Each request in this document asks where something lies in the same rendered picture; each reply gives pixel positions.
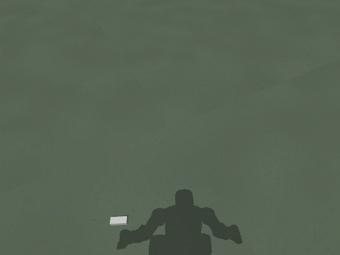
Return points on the small box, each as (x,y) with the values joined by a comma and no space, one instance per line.
(122,220)

